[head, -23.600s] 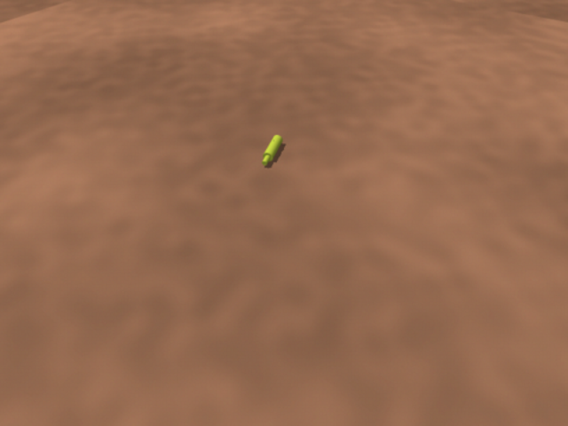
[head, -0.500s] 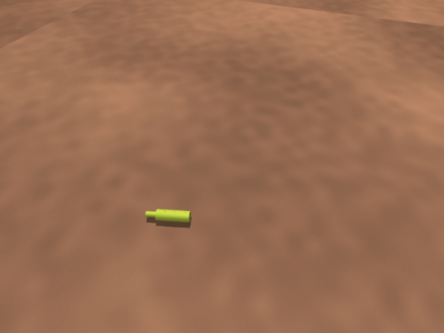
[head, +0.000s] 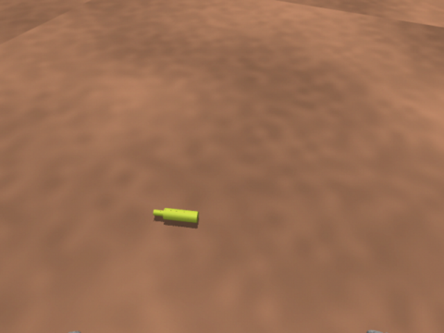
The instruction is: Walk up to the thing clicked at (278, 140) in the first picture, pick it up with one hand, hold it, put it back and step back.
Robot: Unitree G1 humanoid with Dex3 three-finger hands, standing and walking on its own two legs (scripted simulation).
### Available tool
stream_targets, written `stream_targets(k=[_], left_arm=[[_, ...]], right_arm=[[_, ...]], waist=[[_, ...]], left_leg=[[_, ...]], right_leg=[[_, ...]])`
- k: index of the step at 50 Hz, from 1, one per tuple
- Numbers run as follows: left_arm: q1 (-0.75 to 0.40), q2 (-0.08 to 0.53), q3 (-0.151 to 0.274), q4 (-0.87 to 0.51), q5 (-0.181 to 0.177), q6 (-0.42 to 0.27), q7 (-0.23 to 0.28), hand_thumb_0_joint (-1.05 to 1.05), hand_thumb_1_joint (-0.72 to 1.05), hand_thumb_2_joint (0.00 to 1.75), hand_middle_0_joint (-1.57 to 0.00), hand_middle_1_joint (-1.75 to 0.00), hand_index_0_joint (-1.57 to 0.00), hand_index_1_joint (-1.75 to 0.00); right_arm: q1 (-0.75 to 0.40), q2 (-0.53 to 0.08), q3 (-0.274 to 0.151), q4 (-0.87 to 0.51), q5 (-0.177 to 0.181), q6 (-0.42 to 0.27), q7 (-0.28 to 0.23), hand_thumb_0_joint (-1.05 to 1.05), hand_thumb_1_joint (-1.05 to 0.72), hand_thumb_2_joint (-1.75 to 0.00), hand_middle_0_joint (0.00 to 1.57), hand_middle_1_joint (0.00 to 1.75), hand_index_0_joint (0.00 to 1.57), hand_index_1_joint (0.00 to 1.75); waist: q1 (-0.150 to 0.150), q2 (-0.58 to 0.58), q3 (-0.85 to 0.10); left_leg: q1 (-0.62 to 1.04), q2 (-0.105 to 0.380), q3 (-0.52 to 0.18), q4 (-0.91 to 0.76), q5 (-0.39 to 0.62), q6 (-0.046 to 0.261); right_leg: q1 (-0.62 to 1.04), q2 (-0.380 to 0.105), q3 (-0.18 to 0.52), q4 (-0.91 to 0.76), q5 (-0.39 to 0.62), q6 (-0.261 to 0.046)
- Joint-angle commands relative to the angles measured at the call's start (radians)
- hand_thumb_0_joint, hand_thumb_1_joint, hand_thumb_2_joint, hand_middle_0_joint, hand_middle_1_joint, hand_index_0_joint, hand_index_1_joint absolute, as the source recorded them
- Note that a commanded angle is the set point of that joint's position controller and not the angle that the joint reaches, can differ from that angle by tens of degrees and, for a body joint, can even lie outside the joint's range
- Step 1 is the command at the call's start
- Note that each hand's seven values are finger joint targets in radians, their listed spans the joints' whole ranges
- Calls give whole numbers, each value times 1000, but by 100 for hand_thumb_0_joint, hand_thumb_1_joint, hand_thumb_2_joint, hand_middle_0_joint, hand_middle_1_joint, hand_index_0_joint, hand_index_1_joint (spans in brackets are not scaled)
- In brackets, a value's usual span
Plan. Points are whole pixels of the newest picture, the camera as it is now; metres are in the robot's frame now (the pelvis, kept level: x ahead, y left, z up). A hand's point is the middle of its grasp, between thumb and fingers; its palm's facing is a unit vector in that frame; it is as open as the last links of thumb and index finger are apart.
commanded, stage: walk up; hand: left
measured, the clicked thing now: (175, 214) +0.77 +0.25 -0.74
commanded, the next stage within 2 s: stand in 0.10 s
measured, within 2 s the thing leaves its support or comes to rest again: neither
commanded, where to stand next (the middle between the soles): +0.37 -0.01 m, yaw -2 degrees
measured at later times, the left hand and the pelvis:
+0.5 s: hand out of the picture +0.07 +0.24 -0.15, palm faces -0.04 -0.94 -0.33, open 7.4 cm; pelvis -0.01 +0.00 +0.01, yaw -1 degrees
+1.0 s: hand out of the picture +0.06 +0.24 -0.15, palm faces -0.05 -0.94 -0.34, open 7.4 cm; pelvis -0.02 -0.02 +0.01, yaw -1 degrees
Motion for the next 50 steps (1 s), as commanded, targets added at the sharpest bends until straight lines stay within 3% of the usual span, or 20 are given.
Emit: stream_targets(k=[1,4,6,10,13,17,21,25,29,41,46,50], left_arm=[[-31,218,48,-39,5,-29,15,0,90,90,-20,-30,-20,-30],[-45,211,47,-41,6,-27,14,0,90,90,-20,-30,-20,-30],[-40,175,28,-15,-1,-12,10,0,90,90,-20,-30,-20,-30],[-37,187,28,4,0,-9,12,0,90,90,-20,-30,-20,-30],[-46,188,24,20,1,-10,10,0,90,90,-20,-30,-20,-30],[-48,190,20,33,6,-8,7,0,90,90,-20,-30,-20,-30],[-45,187,17,38,6,-11,5,0,90,90,-20,-30,-20,-30],[-45,185,17,45,6,-9,5,0,90,90,-20,-30,-20,-30],[-35,186,15,46,7,-13,2,0,90,90,-20,-30,-20,-30],[-29,193,12,44,6,-12,1,0,90,90,-20,-30,-20,-30],[-25,198,12,40,2,-15,1,0,90,90,-20,-30,-20,-30],[-25,196,11,35,4,-12,0,0,90,90,-20,-30,-20,-30]], right_arm=[[-50,-203,-42,-52,-2,-19,-8,0,-90,-90,20,30,20,30],[-57,-211,-42,-43,-6,-19,-5,0,-90,-90,20,30,20,30],[-55,-217,-29,-30,-1,-27,-12,0,-90,-90,20,30,20,30],[-52,-220,-24,-12,3,-28,-20,0,-90,-90,20,30,20,30],[-71,-213,-19,-4,6,-27,-19,0,-90,-90,20,30,20,30],[-78,-213,-16,11,6,-20,-17,0,-90,-90,20,30,20,30],[-71,-216,-9,27,4,-27,-15,0,-90,-90,20,30,20,30],[-68,-221,-8,36,1,-23,-14,0,-90,-90,20,30,20,30],[-44,-223,-4,46,3,-27,-12,0,-90,-90,20,30,20,30],[-21,-222,0,59,-1,-22,-11,0,-90,-90,20,30,20,30],[-3,-221,6,60,2,-25,-12,0,-90,-90,20,30,20,30],[0,-228,7,61,0,-25,-14,0,-90,-90,20,30,20,30]], waist=[[2,3,-116],[1,14,-114],[-7,11,-116],[-10,28,-161],[-10,32,-153],[-14,15,-113],[-10,16,-131],[-10,18,-94],[-15,8,-106],[-18,-8,-84],[-19,1,-97],[-20,9,-98]], left_leg=[[-10,105,-70,-77,314,30],[8,112,-78,-93,305,38],[101,153,-105,-134,452,30],[139,153,-83,-142,535,19],[121,149,-77,-163,462,11],[94,139,-75,-202,300,6],[96,145,-72,-205,327,5],[58,139,-78,-229,222,2],[71,142,-76,-223,253,3],[45,138,-78,-228,171,-2],[50,144,-76,-220,237,-2],[48,149,-76,-221,228,0]], right_leg=[[74,-109,88,-63,272,-70],[56,-96,68,-63,244,-63],[16,-87,73,-95,306,-38],[77,-88,69,-108,365,-32],[90,-97,78,-139,338,-31],[56,-96,87,-177,224,-35],[76,-105,92,-178,256,-37],[49,-100,94,-196,163,-35],[50,-105,100,-196,203,-37],[20,-101,107,-212,133,-41],[38,-104,108,-201,188,-40],[37,-104,107,-198,186,-42]])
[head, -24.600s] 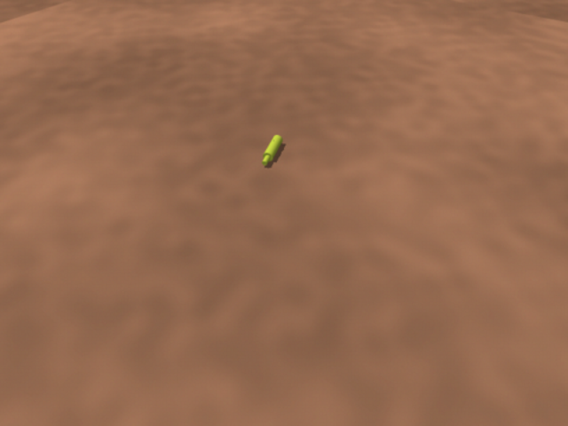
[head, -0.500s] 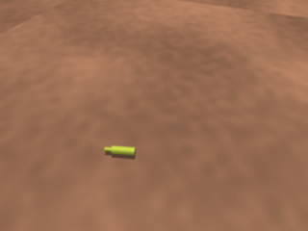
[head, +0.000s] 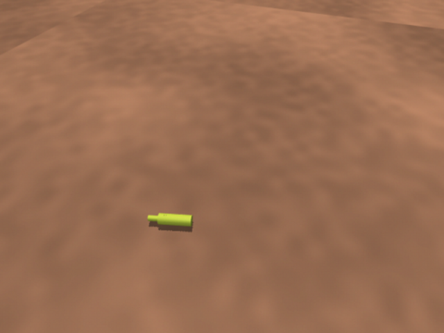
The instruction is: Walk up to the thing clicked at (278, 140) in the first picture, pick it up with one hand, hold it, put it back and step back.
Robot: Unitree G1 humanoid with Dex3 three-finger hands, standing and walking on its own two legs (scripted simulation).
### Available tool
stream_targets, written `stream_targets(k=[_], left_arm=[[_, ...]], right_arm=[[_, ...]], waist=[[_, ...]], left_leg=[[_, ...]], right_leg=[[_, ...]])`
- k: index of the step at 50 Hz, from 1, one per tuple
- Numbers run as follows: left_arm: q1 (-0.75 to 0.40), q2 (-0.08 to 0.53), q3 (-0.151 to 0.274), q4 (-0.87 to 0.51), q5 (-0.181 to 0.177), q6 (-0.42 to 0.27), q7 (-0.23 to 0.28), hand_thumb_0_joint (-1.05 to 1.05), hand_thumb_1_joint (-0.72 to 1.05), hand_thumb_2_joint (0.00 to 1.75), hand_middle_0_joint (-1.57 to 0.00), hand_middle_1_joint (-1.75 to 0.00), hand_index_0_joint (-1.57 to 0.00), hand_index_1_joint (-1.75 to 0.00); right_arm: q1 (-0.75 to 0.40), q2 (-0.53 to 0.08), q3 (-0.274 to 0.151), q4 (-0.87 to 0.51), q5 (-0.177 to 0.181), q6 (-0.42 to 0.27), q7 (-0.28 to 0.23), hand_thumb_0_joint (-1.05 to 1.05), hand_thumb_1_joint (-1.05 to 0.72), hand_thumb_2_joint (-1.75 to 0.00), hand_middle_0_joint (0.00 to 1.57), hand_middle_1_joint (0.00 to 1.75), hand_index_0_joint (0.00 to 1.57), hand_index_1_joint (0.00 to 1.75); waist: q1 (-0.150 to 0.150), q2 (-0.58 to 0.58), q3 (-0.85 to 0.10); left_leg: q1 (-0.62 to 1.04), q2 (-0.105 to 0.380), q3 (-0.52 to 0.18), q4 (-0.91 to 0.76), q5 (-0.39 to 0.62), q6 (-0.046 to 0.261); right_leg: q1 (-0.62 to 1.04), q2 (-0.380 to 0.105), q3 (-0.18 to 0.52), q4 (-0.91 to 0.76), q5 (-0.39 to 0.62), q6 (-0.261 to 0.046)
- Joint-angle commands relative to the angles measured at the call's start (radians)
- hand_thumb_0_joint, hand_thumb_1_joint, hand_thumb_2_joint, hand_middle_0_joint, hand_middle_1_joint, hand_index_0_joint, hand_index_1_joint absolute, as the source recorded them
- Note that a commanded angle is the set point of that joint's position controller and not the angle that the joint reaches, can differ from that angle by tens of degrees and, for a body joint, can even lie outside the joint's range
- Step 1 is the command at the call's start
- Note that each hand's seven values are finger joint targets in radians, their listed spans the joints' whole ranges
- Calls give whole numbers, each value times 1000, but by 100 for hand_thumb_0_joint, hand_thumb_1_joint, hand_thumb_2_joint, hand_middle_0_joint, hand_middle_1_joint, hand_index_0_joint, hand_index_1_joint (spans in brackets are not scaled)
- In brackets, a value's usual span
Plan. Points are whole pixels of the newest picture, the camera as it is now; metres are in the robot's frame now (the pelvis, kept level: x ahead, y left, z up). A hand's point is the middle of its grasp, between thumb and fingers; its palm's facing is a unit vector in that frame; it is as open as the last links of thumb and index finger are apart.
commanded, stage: stand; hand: left
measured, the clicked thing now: (170, 219) +0.79 +0.28 -0.75
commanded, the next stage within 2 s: walk up in 0.10 s
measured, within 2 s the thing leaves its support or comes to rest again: neither
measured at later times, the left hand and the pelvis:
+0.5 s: hand out of the picture +0.09 +0.32 -0.17, palm faces -0.02 -0.94 -0.35, open 7.4 cm; pelvis +0.08 +0.04 -0.01, yaw +1 degrees
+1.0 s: hand (116, 262) +0.31 +0.26 -0.14, palm faces -0.06 -0.92 -0.39, open 7.4 cm; pelvis +0.23 -0.01 -0.02, yaw -1 degrees
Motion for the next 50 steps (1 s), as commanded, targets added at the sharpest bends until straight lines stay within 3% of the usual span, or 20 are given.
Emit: stream_targets(k=[1,4,5,6,8,9,11,17,18,19,20,22,26,33,37,38,40,42,45,50], left_arm=[[-37,210,39,-53,2,-24,15,0,90,90,-20,-30,-20,-30],[-37,215,40,-54,2,-24,15,0,90,90,-20,-30,-20,-30],[35,279,97,-104,14,-31,-6,0,90,90,-20,-30,-20,-30],[78,281,104,-95,24,-32,-12,0,90,90,-20,-30,-20,-30],[134,309,130,-109,27,-33,-13,0,90,90,-20,-30,-20,-30],[145,332,142,-126,32,-41,-10,0,90,90,-20,-30,-20,-30],[153,324,147,-158,30,-54,-9,0,90,90,-20,-30,-20,-30],[38,263,115,-273,21,-39,-34,0,90,90,-20,-30,-20,-30],[86,198,95,-281,17,-36,-37,0,90,90,-20,-30,-20,-30],[113,163,89,-294,11,-33,-32,0,90,90,-20,-30,-20,-30],[98,266,108,-284,17,-26,-21,0,90,90,-20,-30,-20,-30],[174,274,105,-254,-2,-26,-25,0,90,90,-20,-30,-20,-30],[210,270,108,-248,11,-29,-44,0,90,90,-20,-30,-20,-30],[131,245,118,-303,18,-34,-72,0,90,90,-20,-30,-20,-30],[244,248,132,-280,19,-54,-58,0,90,90,-20,-30,-20,-30],[325,284,151,-267,20,-65,-46,0,90,90,-20,-30,-20,-30],[360,409,170,-295,8,-69,-25,0,90,90,-20,-30,-20,-30],[277,345,149,-328,-14,-61,-14,0,90,90,-20,-30,-20,-30],[176,296,123,-364,0,-57,-3,0,90,90,-20,-30,-20,-30],[161,280,103,-375,9,-51,14,0,90,90,-20,-30,-20,-30]], right_arm=[[-41,-216,-32,-56,-1,-20,-12,0,-90,-90,20,30,20,30],[-33,-210,-29,-56,0,-21,-13,0,-90,-90,20,30,20,30],[23,-269,-81,-107,-12,-31,7,0,-90,-90,20,30,20,30],[25,-279,-90,-115,-23,-30,16,0,-90,-90,20,30,20,30],[-83,-232,-88,-180,-31,-27,24,0,-90,-90,20,30,20,30],[-88,-216,-91,-195,-34,-31,26,0,-90,-90,20,30,20,30],[-61,-237,-101,-210,-31,-43,29,0,-90,-90,20,30,20,30],[220,-228,-148,-176,-38,-64,37,0,-90,-90,20,30,20,30],[329,-298,-178,-163,-46,-67,23,0,-90,-90,20,30,20,30],[361,-400,-190,-188,-56,-74,18,0,-90,-90,20,30,20,30],[265,-407,-191,-227,-26,-72,21,0,-90,-90,20,30,20,30],[160,-331,-157,-279,-18,-75,17,0,-90,-90,20,30,20,30],[183,-301,-146,-306,-14,-87,15,0,-90,-90,20,30,20,30],[181,-323,-148,-357,-10,-83,23,0,-90,-90,20,30,20,30],[165,-287,-131,-381,-8,-67,21,0,-90,-90,20,30,20,30],[215,-242,-113,-383,-7,-65,21,0,-90,-90,20,30,20,30],[230,-237,-103,-396,8,-55,1,0,-90,-90,20,30,20,30],[238,-257,-113,-355,16,-48,-10,0,-90,-90,20,30,20,30],[298,-232,-109,-322,13,-37,1,0,-90,-90,20,30,20,30],[230,-183,-94,-309,-1,-30,-5,0,-90,-90,20,30,20,30]], waist=[[7,11,-71],[9,-7,-84],[19,-32,-169],[41,-10,-107],[96,-107,75],[108,-169,114],[88,-94,101],[-77,-57,-13],[-122,174,-73],[-122,318,-68],[-88,142,-14],[-13,74,44],[-15,126,42],[-13,130,60],[58,44,2],[97,-98,-64],[109,-296,-80],[64,-123,-7],[2,-177,2],[26,-171,-75]], left_leg=[[-10,115,-82,-50,98,28],[1,121,-83,-46,140,29],[-2,61,-66,30,-322,94],[-129,65,-84,57,-490,102],[-422,11,2,226,-372,68],[-506,27,44,407,-277,42],[-506,81,4,444,-282,40],[164,4,132,107,-37,28],[292,103,-43,11,-210,66],[258,361,-539,-167,-490,168],[95,410,-567,-188,-611,247],[52,346,-370,-142,-467,228],[16,284,-144,-134,-165,214],[-116,250,-27,-95,-222,204],[-176,192,51,173,-18,160],[-213,131,102,417,55,130],[-447,-26,83,844,-408,50],[-411,31,-42,908,-370,51],[-289,51,25,723,-271,29],[-175,43,92,387,-188,9]], right_leg=[[0,-126,99,-58,73,-19],[12,-128,94,-45,99,-21],[54,-70,84,12,-327,-67],[50,-101,138,16,-492,-94],[75,-216,302,-96,-591,-166],[111,-334,415,-187,-507,-230],[117,-359,411,-178,-280,-272],[-286,-130,35,199,-34,-132],[-402,-31,-34,499,-102,-88],[-573,107,46,709,-393,-56],[-527,14,173,772,-385,-69],[-533,-35,176,789,-249,-65],[-455,-66,118,614,-142,-13],[-274,-75,12,341,-8,-20],[-24,-9,-62,221,-8,-36],[114,-10,-18,148,-76,-60],[120,-415,641,-42,-14,-292],[-33,-360,448,3,99,-299],[-192,-228,181,31,163,-231],[-164,-246,118,192,542,-229]])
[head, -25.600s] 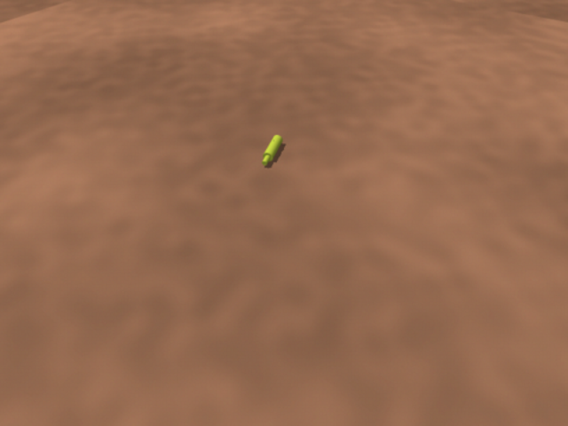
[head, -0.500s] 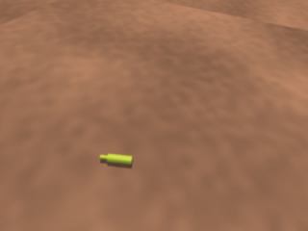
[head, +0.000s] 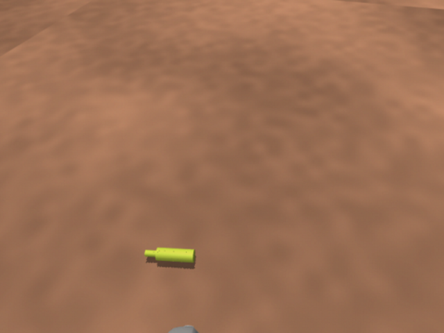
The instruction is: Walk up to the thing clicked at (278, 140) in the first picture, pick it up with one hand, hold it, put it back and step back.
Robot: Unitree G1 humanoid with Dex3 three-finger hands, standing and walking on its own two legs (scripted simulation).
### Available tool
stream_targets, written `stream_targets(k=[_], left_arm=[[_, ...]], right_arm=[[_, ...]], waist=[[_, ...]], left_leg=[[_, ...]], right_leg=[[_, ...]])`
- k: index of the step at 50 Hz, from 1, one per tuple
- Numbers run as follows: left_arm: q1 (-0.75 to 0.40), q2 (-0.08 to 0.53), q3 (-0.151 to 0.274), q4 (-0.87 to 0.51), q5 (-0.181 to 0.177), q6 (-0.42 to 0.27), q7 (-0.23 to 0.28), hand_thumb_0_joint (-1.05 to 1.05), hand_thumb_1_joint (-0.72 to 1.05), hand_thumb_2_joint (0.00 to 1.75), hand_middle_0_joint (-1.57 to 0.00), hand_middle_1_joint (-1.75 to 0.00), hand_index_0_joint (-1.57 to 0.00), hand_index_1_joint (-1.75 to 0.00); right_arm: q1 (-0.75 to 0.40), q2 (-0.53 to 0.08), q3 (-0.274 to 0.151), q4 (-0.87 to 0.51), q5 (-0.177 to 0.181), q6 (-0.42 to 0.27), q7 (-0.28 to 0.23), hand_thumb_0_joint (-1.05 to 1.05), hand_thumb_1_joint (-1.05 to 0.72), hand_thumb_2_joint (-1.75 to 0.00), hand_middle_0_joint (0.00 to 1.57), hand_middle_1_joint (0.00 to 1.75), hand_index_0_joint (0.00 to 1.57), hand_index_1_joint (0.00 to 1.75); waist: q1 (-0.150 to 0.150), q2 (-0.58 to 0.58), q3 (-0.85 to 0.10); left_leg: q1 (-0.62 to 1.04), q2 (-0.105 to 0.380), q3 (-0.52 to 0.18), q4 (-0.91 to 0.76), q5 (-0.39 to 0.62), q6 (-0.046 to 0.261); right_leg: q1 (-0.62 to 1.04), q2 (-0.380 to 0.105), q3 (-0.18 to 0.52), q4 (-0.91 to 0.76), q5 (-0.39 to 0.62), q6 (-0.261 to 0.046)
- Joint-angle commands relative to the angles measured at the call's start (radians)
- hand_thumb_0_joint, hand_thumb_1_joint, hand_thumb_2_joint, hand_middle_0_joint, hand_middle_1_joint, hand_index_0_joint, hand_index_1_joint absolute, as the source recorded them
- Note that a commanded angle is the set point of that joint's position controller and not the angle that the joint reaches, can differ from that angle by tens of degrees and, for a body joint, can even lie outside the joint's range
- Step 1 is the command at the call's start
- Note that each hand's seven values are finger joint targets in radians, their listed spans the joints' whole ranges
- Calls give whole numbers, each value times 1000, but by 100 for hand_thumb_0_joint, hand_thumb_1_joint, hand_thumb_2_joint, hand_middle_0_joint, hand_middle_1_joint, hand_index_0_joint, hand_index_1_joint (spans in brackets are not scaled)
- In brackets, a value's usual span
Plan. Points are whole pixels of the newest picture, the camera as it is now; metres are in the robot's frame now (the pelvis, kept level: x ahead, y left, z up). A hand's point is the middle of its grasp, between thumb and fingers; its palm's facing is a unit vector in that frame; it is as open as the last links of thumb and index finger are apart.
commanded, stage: walk up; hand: left
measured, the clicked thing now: (169, 254) +0.55 +0.30 -0.74
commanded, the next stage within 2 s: none
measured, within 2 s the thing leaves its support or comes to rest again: neither
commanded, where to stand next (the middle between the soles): +0.15 +0.03 m, yaw +0 degrees
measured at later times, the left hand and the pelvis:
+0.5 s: hand out of the picture +0.10 +0.26 -0.14, palm faces -0.01 -0.93 -0.37, open 7.4 cm; pelvis +0.03 +0.00 +0.00, yaw +1 degrees
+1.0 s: hand out of the picture +0.11 +0.26 -0.14, palm faces -0.01 -0.95 -0.32, open 7.4 cm; pelvis +0.03 +0.01 +0.02, yaw +0 degrees
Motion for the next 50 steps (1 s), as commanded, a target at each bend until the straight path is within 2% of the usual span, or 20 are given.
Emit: stream_targets(k=[1,2,3,4,5,6,7,9,11,12,13,14,15,17,18,23,27,33,44,50], left_arm=[[-19,254,66,-54,-13,-10,35,0,90,90,-20,-30,-20,-30],[-60,256,59,-60,-21,-3,36,0,90,90,-20,-30,-20,-30],[-68,232,49,-63,-27,8,38,0,90,90,-20,-30,-20,-30],[-65,201,40,-65,-34,18,39,0,90,90,-20,-30,-20,-30],[-24,177,36,-49,-47,32,40,0,90,90,-20,-30,-20,-30],[2,221,50,-7,-43,49,46,0,90,90,-20,-30,-20,-30],[-13,226,52,11,-35,50,47,0,90,90,-20,-30,-20,-30],[-11,212,53,39,-34,44,42,0,90,90,-20,-30,-20,-30],[31,200,49,80,-28,22,41,0,90,90,-20,-30,-20,-30],[16,222,54,96,-19,13,44,0,90,90,-20,-30,-20,-30],[-28,254,57,91,-10,6,47,0,90,90,-20,-30,-20,-30],[-102,292,59,78,-14,5,44,0,90,90,-20,-30,-20,-30],[-145,280,50,76,-18,9,39,0,90,90,-20,-30,-20,-30],[-149,237,28,109,-21,9,39,0,90,90,-20,-30,-20,-30],[-147,232,26,122,-19,9,40,0,90,90,-20,-30,-20,-30],[-199,228,22,171,-20,1,37,0,90,90,-20,-30,-20,-30],[-214,211,19,204,-22,5,35,0,90,90,-20,-30,-20,-30],[-224,203,21,238,-23,13,31,0,90,90,-20,-30,-20,-30],[-224,192,20,269,-18,23,26,0,90,90,-20,-30,-20,-30],[-212,187,19,280,-14,22,25,0,90,90,-20,-30,-20,-30]], right_arm=[[81,-132,-40,-9,-8,-10,-20,0,-90,-90,20,30,20,30],[102,-136,-44,2,-9,-11,-23,0,-90,-90,20,30,20,30],[86,-159,-51,2,-15,-14,-27,0,-90,-90,20,30,20,30],[69,-223,-64,-8,-27,-16,-32,0,-90,-90,20,30,20,30],[-10,-270,-65,-41,-28,-20,-31,0,-90,-90,20,30,20,30],[-59,-297,-66,-44,-9,-20,-28,0,-90,-90,20,30,20,30],[-80,-274,-61,-34,-16,-18,-29,0,-90,-90,20,30,20,30],[-125,-240,-41,-27,-16,-17,-37,0,-90,-90,20,30,20,30],[-158,-219,-30,-14,-6,-7,-33,0,-90,-90,20,30,20,30],[-147,-197,-23,-11,2,-2,-30,0,-90,-90,20,30,20,30],[-117,-169,-13,-4,11,1,-29,0,-90,-90,20,30,20,30],[-102,-164,-13,15,15,6,-27,0,-90,-90,20,30,20,30],[-98,-172,-20,43,9,9,-27,0,-90,-90,20,30,20,30],[-186,-180,-18,52,6,7,-22,0,-90,-90,20,30,20,30],[-200,-174,-13,62,6,7,-19,0,-90,-90,20,30,20,30],[-218,-164,2,125,9,7,-13,0,-90,-90,20,30,20,30],[-252,-165,6,166,5,5,-11,0,-90,-90,20,30,20,30],[-274,-158,15,211,3,2,-13,0,-90,-90,20,30,20,30],[-268,-163,12,240,-6,-2,-15,0,-90,-90,20,30,20,30],[-260,-159,8,243,-6,-2,-15,0,-90,-90,20,30,20,30]], waist=[[-9,-172,-149],[-39,-159,-162],[-44,-121,-142],[-39,23,-143],[9,100,-128],[0,148,-143],[3,123,-133],[20,138,-143],[50,151,-190],[36,106,-221],[8,35,-233],[-25,-15,-219],[-38,-28,-191],[-15,-12,-151],[-13,-41,-150],[-23,-87,-128],[-13,-78,-134],[0,-67,-130],[-2,-4,-135],[-9,4,-139]], left_leg=[[152,-9,44,-228,145,-3],[244,-17,46,-302,267,13],[273,-7,10,-360,357,28],[262,118,-161,-429,460,64],[167,265,-370,-524,412,140],[98,322,-424,-529,372,242],[82,305,-419,-520,368,247],[113,233,-280,-459,431,206],[175,171,-169,-330,595,138],[163,143,-135,-284,604,101],[126,109,-108,-258,570,62],[190,54,-73,-293,402,35],[263,58,-72,-327,319,34],[244,82,-92,-357,346,50],[248,88,-88,-371,351,57],[280,76,-67,-438,366,33],[312,87,-70,-501,384,24],[303,90,-70,-566,376,11],[258,108,-100,-652,248,13],[258,108,-105,-655,231,14]], right_leg=[[3,-222,128,-26,591,-183],[-69,-221,132,17,495,-157],[-121,-192,137,52,363,-119],[-164,-122,97,126,186,-60],[-130,-4,39,203,-67,-11],[-41,12,62,302,-309,-8],[-39,5,85,334,-349,-11],[-44,-10,81,269,-284,-16],[39,-15,54,-32,-68,-14],[108,-39,90,-59,113,-18],[156,-101,184,-75,244,-40],[42,-158,238,-61,235,-83],[-46,-164,237,-62,173,-82],[-30,-112,166,-100,121,-37],[-25,-110,167,-123,103,-33],[19,-126,174,-202,136,-22],[56,-115,151,-258,123,-8],[117,-112,135,-306,135,-1],[159,-99,111,-304,94,2],[152,-96,107,-312,69,5]])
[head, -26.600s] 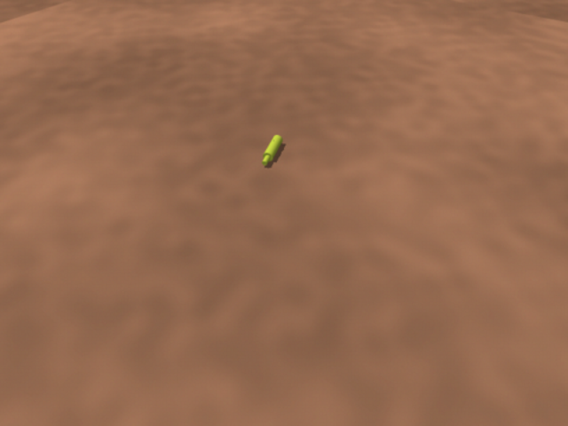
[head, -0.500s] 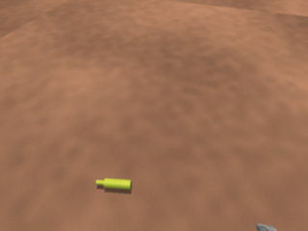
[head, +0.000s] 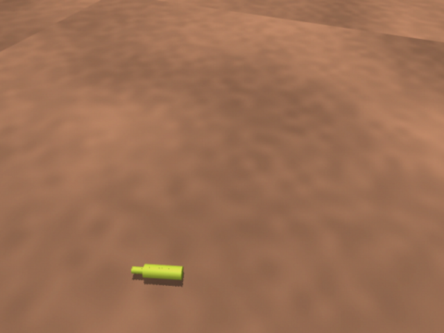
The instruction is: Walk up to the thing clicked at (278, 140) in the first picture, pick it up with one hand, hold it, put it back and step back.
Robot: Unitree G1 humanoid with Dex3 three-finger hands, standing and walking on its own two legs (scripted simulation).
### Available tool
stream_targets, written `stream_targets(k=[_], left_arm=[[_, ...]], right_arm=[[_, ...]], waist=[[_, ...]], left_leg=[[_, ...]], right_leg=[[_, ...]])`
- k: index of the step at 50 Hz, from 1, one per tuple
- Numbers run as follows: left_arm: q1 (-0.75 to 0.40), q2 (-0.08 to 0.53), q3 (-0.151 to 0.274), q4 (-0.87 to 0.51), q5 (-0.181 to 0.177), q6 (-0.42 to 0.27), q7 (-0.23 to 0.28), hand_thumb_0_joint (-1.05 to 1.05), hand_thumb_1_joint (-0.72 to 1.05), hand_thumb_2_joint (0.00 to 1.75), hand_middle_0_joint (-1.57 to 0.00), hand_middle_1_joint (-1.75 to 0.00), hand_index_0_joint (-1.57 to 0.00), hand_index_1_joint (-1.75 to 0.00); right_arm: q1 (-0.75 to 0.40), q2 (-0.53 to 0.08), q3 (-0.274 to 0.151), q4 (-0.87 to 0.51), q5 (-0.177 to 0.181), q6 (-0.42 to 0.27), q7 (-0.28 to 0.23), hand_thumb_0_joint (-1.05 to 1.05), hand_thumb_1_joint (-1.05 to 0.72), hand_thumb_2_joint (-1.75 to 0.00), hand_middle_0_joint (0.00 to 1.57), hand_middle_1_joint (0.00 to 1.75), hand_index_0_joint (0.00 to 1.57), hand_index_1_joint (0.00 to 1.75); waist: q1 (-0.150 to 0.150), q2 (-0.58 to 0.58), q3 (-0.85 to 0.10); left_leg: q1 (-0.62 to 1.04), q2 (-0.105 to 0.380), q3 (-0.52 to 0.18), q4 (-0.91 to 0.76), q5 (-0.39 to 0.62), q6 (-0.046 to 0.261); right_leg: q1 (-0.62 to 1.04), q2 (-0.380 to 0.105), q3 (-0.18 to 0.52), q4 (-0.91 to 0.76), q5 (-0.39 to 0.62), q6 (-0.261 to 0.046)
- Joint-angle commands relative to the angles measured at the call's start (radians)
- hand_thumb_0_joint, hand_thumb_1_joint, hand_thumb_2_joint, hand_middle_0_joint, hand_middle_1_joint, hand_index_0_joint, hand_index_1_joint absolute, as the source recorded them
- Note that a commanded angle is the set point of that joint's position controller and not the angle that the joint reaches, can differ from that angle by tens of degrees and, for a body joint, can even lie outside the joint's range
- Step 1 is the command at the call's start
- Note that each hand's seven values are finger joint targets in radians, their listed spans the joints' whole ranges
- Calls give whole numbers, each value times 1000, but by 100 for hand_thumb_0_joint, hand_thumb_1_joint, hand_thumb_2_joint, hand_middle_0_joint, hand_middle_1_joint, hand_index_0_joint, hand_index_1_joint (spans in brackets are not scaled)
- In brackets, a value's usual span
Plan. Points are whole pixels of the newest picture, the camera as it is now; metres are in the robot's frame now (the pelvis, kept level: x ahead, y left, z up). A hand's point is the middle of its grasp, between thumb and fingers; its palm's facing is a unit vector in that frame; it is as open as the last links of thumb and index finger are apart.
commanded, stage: walk up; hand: left
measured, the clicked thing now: (157, 271) +0.52 +0.28 -0.75
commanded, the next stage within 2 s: none
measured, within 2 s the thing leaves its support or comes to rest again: neither
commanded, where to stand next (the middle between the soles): +0.13 +0.01 m, yaw +0 degrees
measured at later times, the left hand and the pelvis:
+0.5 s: hand out of the picture +0.06 +0.26 -0.16, palm faces -0.03 -0.92 -0.39, open 7.4 cm; pelvis +0.03 -0.02 -0.01, yaw +0 degrees
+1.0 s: hand (110, 325) +0.19 +0.24 -0.17, palm faces -0.02 -0.92 -0.39, open 7.4 cm; pelvis +0.07 -0.02 -0.03, yaw -1 degrees
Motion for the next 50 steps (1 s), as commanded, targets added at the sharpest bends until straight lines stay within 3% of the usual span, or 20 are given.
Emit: stream_targets(k=[1,13,14,16,19,20,22,23,24,25,27,30,34,36,37,38,39,40,44,50], left_arm=[[-27,202,38,-41,3,-25,14,0,90,90,-20,-30,-20,-30],[-8,201,37,-36,7,-28,17,0,90,90,-20,-30,-20,-30],[51,238,54,-69,26,-40,4,0,90,90,-20,-30,-20,-30],[41,224,59,-88,40,-39,-2,0,90,90,-20,-30,-20,-30],[84,185,58,-108,37,-50,6,0,90,90,-20,-30,-20,-30],[109,196,59,-116,37,-57,5,0,90,90,-20,-30,-20,-30],[196,196,74,-108,38,-57,0,0,90,90,-20,-30,-20,-30],[255,207,83,-96,44,-57,6,0,90,90,-20,-30,-20,-30],[297,279,101,-99,54,-66,13,0,90,90,-20,-30,-20,-30],[247,353,119,-131,58,-72,18,0,90,90,-20,-30,-20,-30],[174,307,115,-182,37,-76,27,0,90,90,-20,-30,-20,-30],[182,260,99,-200,26,-80,32,0,90,90,-20,-30,-20,-30],[111,238,78,-241,4,-51,48,0,90,90,-20,-30,-20,-30],[97,244,72,-251,-18,-24,56,0,90,90,-20,-30,-20,-30],[114,222,68,-266,-28,-18,56,0,90,90,-20,-30,-20,-30],[136,196,63,-278,-47,-9,56,0,90,90,-20,-30,-20,-30],[186,193,70,-273,-55,9,64,0,90,90,-20,-30,-20,-30],[180,195,69,-262,-40,24,70,0,90,90,-20,-30,-20,-30],[198,203,73,-252,-29,41,57,0,90,90,-20,-30,-20,-30],[245,190,100,-257,-5,35,50,0,90,90,-20,-30,-20,-30]], right_arm=[[-79,-216,-38,-68,-1,-24,-10,0,-90,-90,20,30,20,30],[-71,-214,-40,-66,0,-19,-10,0,-90,-90,20,30,20,30],[24,-279,-77,-94,-15,-19,7,0,-90,-90,20,30,20,30],[61,-285,-93,-102,-30,-10,14,0,-90,-90,20,30,20,30],[60,-304,-120,-157,-29,-16,13,0,-90,-90,20,30,20,30],[46,-301,-120,-181,-28,-17,13,0,-90,-90,20,30,20,30],[-5,-280,-115,-219,-27,-7,19,0,-90,-90,20,30,20,30],[-61,-253,-104,-239,-21,4,21,0,-90,-90,20,30,20,30],[-87,-180,-88,-265,-17,10,22,0,-90,-90,20,30,20,30],[-91,-185,-88,-273,-29,11,18,0,-90,-90,20,30,20,30],[26,-231,-95,-235,-15,-10,11,0,-90,-90,20,30,20,30],[61,-202,-86,-234,-18,-11,12,0,-90,-90,20,30,20,30],[60,-168,-73,-219,-6,0,6,0,-90,-90,20,30,20,30],[96,-189,-83,-213,-7,3,-5,0,-90,-90,20,30,20,30],[124,-252,-99,-222,-7,1,-13,0,-90,-90,20,30,20,30],[152,-314,-117,-240,-6,4,-23,0,-90,-90,20,30,20,30],[160,-335,-119,-249,9,9,-27,0,-90,-90,20,30,20,30],[138,-332,-126,-258,14,12,-34,0,-90,-90,20,30,20,30],[-6,-283,-103,-324,1,30,-56,0,-90,-90,20,30,20,30],[-66,-284,-111,-395,-9,58,-38,0,-90,-90,20,30,20,30]], waist=[[14,49,-85],[8,23,-91],[1,50,-177],[-16,89,-39],[-7,105,14],[2,99,-32],[46,115,-67],[89,83,-22],[109,-121,30],[100,-149,127],[47,-75,137],[23,-115,21],[20,-138,-20],[-10,-93,-41],[-27,2,-108],[-39,118,-184],[-38,220,-253],[-31,200,-258],[32,147,-143],[47,179,-198]], left_leg=[[39,122,-130,-89,-95,26],[56,114,-128,-79,-85,26],[108,64,-108,-38,-459,68],[77,100,-199,-77,-651,95],[80,257,-346,-110,-414,195],[57,250,-333,-97,-392,203],[-109,175,-231,-67,-525,142],[-220,112,-152,41,-529,93],[-384,-23,-32,333,-458,31],[-494,-58,-62,480,-387,14],[-486,-12,-133,545,-341,15],[-370,0,-105,484,-291,0],[-100,-8,-3,265,-93,19],[21,-30,16,124,168,44],[126,29,-32,127,555,70],[209,173,-175,129,860,151],[268,303,-342,141,1066,286],[222,347,-387,144,998,326],[4,258,-201,146,598,257],[-59,241,-202,254,434,212]], right_leg=[[-48,-100,72,-65,8,-44],[-65,-102,74,-70,23,-43],[-56,-48,39,-19,-341,-72],[-267,-30,41,70,-477,-74],[-297,-15,-6,230,-203,-63],[-245,-25,6,211,-203,-66],[-42,-7,0,115,-224,-81],[28,-35,63,0,-268,-98],[67,-184,382,-176,-520,-145],[17,-331,544,-260,-587,-211],[77,-309,410,-167,-115,-258],[151,-231,166,-31,496,-211],[-7,-178,39,136,693,-149],[-77,-136,20,267,638,-102],[-112,-85,-9,365,533,-58],[-166,18,-25,556,294,-18],[-230,116,14,748,-302,-17],[-243,88,88,848,-496,-29],[-270,40,120,842,-400,-43],[-144,16,12,413,-205,-31]])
